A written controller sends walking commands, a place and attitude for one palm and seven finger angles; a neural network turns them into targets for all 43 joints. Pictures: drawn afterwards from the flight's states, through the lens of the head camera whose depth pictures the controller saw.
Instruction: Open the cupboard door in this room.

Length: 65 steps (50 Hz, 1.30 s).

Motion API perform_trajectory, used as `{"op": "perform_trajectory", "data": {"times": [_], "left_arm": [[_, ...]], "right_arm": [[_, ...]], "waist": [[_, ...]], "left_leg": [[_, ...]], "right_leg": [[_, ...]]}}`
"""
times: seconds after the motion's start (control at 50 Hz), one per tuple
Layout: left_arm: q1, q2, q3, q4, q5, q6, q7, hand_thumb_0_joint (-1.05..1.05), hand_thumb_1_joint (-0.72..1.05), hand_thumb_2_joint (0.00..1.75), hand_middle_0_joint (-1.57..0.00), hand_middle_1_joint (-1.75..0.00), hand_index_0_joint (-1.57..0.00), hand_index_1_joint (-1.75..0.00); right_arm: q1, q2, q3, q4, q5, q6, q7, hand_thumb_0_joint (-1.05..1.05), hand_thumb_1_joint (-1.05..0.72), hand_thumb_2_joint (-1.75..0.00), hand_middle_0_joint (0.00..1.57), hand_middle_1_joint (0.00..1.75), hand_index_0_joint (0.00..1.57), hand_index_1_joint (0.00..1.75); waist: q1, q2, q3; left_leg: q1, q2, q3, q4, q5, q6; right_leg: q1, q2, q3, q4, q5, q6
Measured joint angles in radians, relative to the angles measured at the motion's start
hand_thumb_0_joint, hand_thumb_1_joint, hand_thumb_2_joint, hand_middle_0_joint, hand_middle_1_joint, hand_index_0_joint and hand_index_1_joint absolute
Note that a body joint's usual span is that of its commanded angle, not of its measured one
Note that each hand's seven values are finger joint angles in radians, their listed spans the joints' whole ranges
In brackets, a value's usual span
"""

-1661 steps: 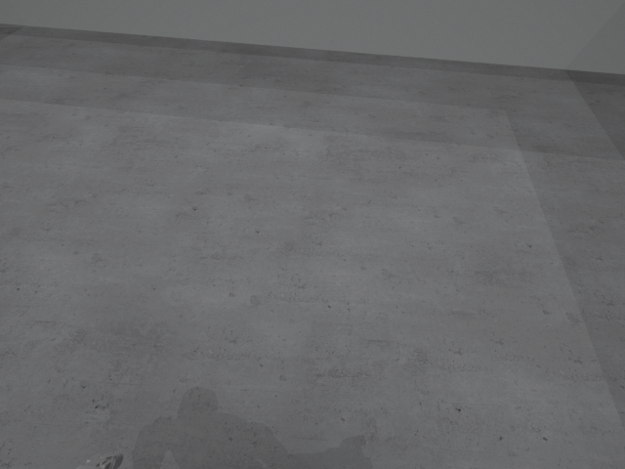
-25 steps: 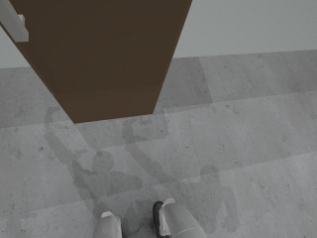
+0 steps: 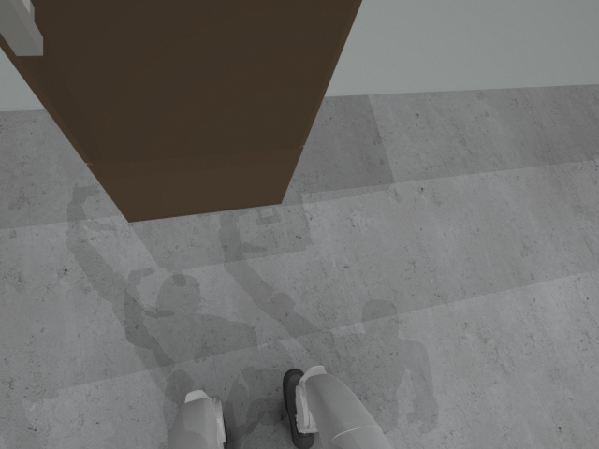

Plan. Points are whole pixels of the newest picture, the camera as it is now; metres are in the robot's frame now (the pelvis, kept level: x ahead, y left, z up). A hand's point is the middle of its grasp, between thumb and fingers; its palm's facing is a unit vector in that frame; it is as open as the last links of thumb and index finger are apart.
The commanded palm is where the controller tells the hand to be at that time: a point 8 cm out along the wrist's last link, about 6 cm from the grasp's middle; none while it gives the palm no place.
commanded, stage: slide the fingers in behind the handle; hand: left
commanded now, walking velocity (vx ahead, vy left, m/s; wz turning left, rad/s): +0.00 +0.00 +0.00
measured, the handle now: out of the picture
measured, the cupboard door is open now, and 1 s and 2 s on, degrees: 0 0 0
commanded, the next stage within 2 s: close the thumb around the handle in 1.46 s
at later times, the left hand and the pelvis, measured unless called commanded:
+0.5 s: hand out of the picture +0.56 +0.27 +0.11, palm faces +0.06 -1.00 +0.00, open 14.0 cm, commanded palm +0.55 +0.29 +0.11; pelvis +0.01 -0.01 +0.01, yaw +0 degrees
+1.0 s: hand out of the picture +0.56 +0.24 +0.11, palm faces +0.06 -1.00 +0.00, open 13.9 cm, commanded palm +0.55 +0.26 +0.11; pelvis +0.01 -0.01 +0.01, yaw +1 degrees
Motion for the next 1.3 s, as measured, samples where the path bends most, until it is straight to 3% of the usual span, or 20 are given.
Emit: {"op": "perform_trajectory", "data": {"times": [0.32,0.82,1.12,1.3], "left_arm": [[0.095,-0.139,-0.006,-0.076,-0.017,-0.005,0.087,-0.01,-0.50,0.30,-0.30,-1.20,-0.30,-1.21],[0.084,-0.184,-0.039,-0.049,-0.023,-0.037,0.121,-0.01,-0.50,0.30,-0.30,-1.20,-0.30,-1.20],[0.084,-0.258,-0.080,-0.063,-0.030,-0.049,0.176,-0.01,-0.50,0.30,-0.30,-1.20,-0.30,-1.21],[0.095,-0.256,-0.050,-0.054,0.001,-0.068,0.215,-0.01,-0.50,0.30,-0.30,-1.20,-0.32,-1.23]], "right_arm": [[0.023,0.010,-0.024,-0.002,-0.012,0.003,0.031,0.00,-0.90,-0.90,0.21,0.30,0.20,0.30],[-0.013,-0.005,-0.038,0.005,-0.007,-0.019,0.020,0.01,-0.90,-0.90,0.21,0.30,0.20,0.30],[0.015,0.012,-0.043,0.034,-0.017,-0.027,0.033,0.01,-0.90,-0.90,0.21,0.30,0.20,0.30],[0.012,0.008,-0.047,0.020,-0.020,-0.033,0.037,0.01,-0.90,-0.90,0.21,0.30,0.20,0.30]], "waist": [[0.014,0.011,-0.026],[0.023,0.004,-0.012],[0.031,0.014,-0.024],[0.020,0.018,-0.024]], "left_leg": [[0.069,0.001,0.007,-0.040,-0.005,-0.002],[0.083,0.003,0.004,-0.049,0.005,-0.016],[0.097,-0.005,0.007,-0.062,0.010,-0.015],[0.102,-0.002,0.019,-0.060,0.010,-0.014]], "right_leg": [[0.063,0.002,0.007,-0.033,-0.007,-0.001],[0.066,0.005,0.005,-0.018,-0.010,-0.016],[0.076,-0.003,0.008,-0.021,-0.011,-0.014],[0.073,0.000,0.020,-0.013,-0.010,-0.014]]}}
